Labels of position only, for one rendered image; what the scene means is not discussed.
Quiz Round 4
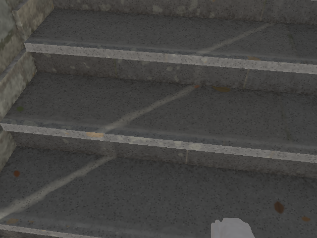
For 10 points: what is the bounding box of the right robot thigh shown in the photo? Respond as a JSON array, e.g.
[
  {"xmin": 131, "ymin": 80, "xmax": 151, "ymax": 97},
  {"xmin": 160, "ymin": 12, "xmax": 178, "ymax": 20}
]
[{"xmin": 211, "ymin": 217, "xmax": 256, "ymax": 238}]

